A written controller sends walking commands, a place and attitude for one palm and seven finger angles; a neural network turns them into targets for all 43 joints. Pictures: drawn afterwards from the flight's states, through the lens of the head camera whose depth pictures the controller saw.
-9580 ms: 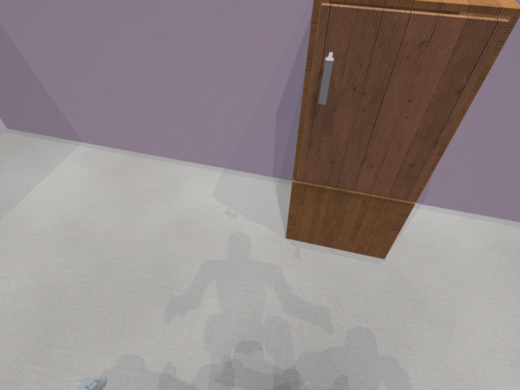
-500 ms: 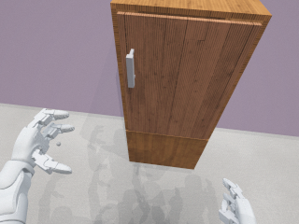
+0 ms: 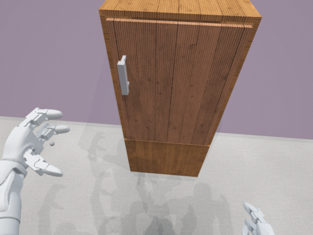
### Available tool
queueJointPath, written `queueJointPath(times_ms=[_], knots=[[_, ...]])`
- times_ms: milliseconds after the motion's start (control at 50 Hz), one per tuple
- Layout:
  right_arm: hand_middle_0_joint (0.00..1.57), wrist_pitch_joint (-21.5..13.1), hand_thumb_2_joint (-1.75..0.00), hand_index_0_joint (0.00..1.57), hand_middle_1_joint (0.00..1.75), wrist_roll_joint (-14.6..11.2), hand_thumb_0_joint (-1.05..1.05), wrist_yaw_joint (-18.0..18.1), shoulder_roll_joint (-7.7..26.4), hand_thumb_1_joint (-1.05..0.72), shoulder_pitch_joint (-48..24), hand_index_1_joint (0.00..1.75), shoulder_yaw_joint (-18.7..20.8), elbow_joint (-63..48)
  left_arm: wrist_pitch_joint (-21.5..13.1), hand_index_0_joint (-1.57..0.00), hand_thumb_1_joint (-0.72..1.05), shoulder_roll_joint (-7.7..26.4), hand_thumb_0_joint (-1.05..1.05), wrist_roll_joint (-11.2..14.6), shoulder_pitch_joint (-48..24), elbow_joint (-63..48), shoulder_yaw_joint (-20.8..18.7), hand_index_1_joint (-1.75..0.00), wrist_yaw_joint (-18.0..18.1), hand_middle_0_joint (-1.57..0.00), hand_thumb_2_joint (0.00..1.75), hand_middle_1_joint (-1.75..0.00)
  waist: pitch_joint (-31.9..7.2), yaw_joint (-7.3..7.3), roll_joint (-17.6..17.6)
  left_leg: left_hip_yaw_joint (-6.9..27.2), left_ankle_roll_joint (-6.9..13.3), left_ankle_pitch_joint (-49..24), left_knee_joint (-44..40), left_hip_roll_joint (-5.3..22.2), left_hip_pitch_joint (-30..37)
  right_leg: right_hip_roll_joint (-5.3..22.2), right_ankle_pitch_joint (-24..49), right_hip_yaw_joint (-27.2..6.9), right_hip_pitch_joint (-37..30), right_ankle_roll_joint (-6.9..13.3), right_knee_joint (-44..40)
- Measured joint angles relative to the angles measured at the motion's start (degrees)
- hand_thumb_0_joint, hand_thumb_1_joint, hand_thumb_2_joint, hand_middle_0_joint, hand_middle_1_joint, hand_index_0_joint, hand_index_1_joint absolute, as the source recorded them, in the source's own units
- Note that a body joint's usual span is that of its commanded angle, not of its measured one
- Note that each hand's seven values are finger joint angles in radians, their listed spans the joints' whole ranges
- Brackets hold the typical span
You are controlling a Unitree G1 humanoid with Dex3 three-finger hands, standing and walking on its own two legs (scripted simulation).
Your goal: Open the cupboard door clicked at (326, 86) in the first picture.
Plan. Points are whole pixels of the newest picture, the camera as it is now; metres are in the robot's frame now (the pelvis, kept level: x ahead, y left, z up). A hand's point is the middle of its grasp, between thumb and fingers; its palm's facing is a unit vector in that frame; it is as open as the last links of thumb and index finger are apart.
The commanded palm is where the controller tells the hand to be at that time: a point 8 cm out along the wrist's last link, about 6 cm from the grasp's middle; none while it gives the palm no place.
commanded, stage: raise the hand with hooked fingers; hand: left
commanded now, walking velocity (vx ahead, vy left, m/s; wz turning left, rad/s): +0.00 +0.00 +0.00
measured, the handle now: (124, 75) +0.59 +0.15 +0.09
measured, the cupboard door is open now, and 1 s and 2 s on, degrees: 0 0 0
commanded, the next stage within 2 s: move the hooked fingers beside the handle in 0.26 s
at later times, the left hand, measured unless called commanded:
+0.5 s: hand (58, 140) +0.30 +0.26 +0.11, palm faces +0.02 -1.00 +0.00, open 14.0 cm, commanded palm +0.28 +0.30 +0.11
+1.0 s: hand (80, 112) +0.39 +0.24 +0.10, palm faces -0.02 -1.00 +0.01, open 14.0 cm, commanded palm +0.37 +0.29 +0.10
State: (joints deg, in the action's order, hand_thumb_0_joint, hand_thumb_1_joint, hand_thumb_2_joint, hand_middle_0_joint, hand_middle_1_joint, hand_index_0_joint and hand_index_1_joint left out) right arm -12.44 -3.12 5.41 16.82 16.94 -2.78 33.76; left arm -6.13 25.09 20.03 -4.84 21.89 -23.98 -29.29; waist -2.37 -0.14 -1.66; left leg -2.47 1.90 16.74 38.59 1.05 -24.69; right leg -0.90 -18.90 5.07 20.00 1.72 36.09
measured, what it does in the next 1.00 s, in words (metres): stands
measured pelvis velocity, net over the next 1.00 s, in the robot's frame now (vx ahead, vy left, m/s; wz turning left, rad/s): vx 0.01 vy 0.01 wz -0.02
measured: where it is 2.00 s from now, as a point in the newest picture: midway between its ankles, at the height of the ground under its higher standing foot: outside the picture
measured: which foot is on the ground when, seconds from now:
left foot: down 0.00-1.00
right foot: down 0.00-1.00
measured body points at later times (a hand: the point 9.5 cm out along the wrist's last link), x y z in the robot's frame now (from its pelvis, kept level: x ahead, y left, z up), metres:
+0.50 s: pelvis +0.00 -0.01 +0.00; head +0.01 -0.02 +0.45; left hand +0.29 +0.31 +0.11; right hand +0.16 -0.26 -0.08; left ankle +0.04 +0.10 -0.72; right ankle +0.00 -0.10 -0.72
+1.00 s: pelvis +0.01 +0.01 +0.00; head +0.05 +0.01 +0.44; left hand +0.39 +0.29 +0.10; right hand +0.11 -0.25 -0.10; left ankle +0.04 +0.10 -0.72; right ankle +0.00 -0.10 -0.72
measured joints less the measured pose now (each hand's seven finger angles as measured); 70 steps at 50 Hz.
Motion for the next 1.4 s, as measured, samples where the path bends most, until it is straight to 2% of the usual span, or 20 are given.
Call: queueJointPath(times_ms=[120, 300, 420, 500, 640, 760, 980, 1240, 1320, 1400], knots=[[0.21, -0.1, -0.90, 0.20, 0.30, 0.1, 0.01, 0.0, -0.4, -0.90, -0.3, 0.30, 0.1, 0.2, -2.0, -0.30, -0.50, -0.8, -0.02, 0.0, 0.4, -0.6, -0.7, -1.20, 1.2, -0.30, 0.30, -1.20, 0.1, -0.19, 0.3, 0.3, -0.6, 0.1, 0.2, 0.5, 0.2, -0.5, -0.3, 0.2, -0.2, 0.6, 0.4], [0.21, 0.1, -0.90, 0.20, 0.30, -0.3, 0.01, 0.5, -0.6, -0.90, -1.5, 0.30, -0.3, 0.3, -1.0, -0.30, -0.50, -0.4, -0.02, 0.4, -0.6, 1.7, 0.2, -1.20, 0.0, -0.30, 0.30, -1.20, -0.2, -0.42, -0.7, 0.4, -1.0, 0.2, 0.5, 0.7, -0.2, -0.7, -0.6, 0.3, 0.4, 0.9, 1.0], [0.21, 0.1, -0.90, 0.20, 0.30, -0.4, 0.01, 0.4, -0.8, -0.90, -1.5, 0.30, -0.4, 0.3, -1.7, -0.30, -0.50, -0.9, -0.02, 0.4, -1.1, 2.3, -0.2, -1.20, 0.5, -0.30, 0.30, -1.20, -0.1, -0.57, -0.5, 0.3, -1.1, 0.3, 0.6, 0.7, -0.4, -0.7, -0.8, 0.1, 0.8, 1.0, 1.4], [0.21, 0.1, -0.90, 0.20, 0.30, -0.4, 0.01, 0.8, -0.7, -0.90, -1.5, 0.30, -0.4, 0.9, -2.3, -0.30, -0.50, -0.8, -0.02, 0.0, -3.9, 4.5, 0.2, -1.20, 0.8, -0.30, 0.30, -1.20, 0.2, -0.64, -0.3, 0.6, -1.1, 0.4, 1.2, 0.6, -0.9, -0.6, -1.0, 0.5, 1.1, 0.9, 1.7], [0.21, 0.8, -0.90, 0.20, 0.30, -0.5, 0.01, 1.1, -0.5, -0.90, -1.6, 0.30, -0.4, 1.5, -2.3, -0.30, -0.51, -0.1, -0.02, -1.5, -10.8, 9.7, 2.1, -1.20, 1.4, -0.30, 0.30, -1.20, 0.6, 0.14, 0.1, 0.6, -0.7, 0.4, 1.7, 0.3, -2.4, -0.3, -0.9, 0.5, 2.4, 0.6, 2.1], [0.21, 1.8, -0.90, 0.20, 0.30, -0.3, 0.01, 0.6, -0.6, -0.90, -0.8, 0.30, -0.4, 1.4, -2.6, -0.30, -0.51, 0.0, -0.02, -3.0, -15.9, 13.6, 3.0, -1.20, 3.1, -0.30, 0.30, -1.20, 0.4, 1.35, 0.5, 0.0, -0.2, 0.6, 1.8, 0.1, -3.6, 0.0, -0.9, -0.1, 3.9, 0.2, 2.4], [0.21, 4.7, -0.90, 0.20, 0.30, 0.2, 0.01, -0.9, -0.9, -0.90, 2.1, 0.30, 0.0, 1.2, -3.6, -0.30, -0.50, -0.4, -0.02, -5.1, -19.7, 17.6, 3.0, -1.20, 6.1, -0.30, 0.30, -1.20, -0.6, 2.46, 0.6, -1.2, 0.5, 1.5, 2.0, -0.1, -4.5, 0.3, -1.3, -1.3, 5.2, -0.6, 2.7], [0.21, 7.1, -0.90, 0.20, 0.30, 0.6, 0.01, -1.5, -0.7, -0.91, 2.8, 0.30, 0.4, 2.3, -6.2, -0.30, -0.50, 0.7, -0.02, -6.8, -27.9, 26.0, 4.2, -1.20, 7.0, -0.30, 0.30, -1.20, -1.0, 3.39, 0.8, -0.7, 0.7, 1.9, 3.4, -0.2, -7.0, 0.4, -1.6, -0.9, 7.2, -0.8, 3.4], [0.21, 7.7, -0.90, 0.20, 0.30, 0.7, 0.01, -1.7, -0.6, -0.91, 2.8, 0.30, 0.4, 2.6, -6.7, -0.30, -0.50, 0.7, -0.02, -7.6, -31.7, 29.8, 5.1, -1.20, 7.8, -0.30, 0.30, -1.20, -1.0, 3.90, 0.8, -0.6, 0.7, 1.8, 4.0, -0.3, -8.2, 0.5, -1.7, -0.7, 8.4, -0.7, 4.1], [0.21, 8.5, -0.90, 0.20, 0.30, 1.0, 0.01, -2.0, -0.6, -0.91, 2.7, 0.30, 0.2, 2.8, -8.0, -0.30, -0.50, 1.2, -0.02, -8.7, -35.5, 34.6, 4.0, -1.20, 8.6, -0.30, 0.30, -1.20, -1.0, 4.76, 1.1, -0.7, 0.7, 1.9, 4.6, -0.1, -9.6, 0.3, -1.7, -0.9, 9.9, -0.6, 4.9]])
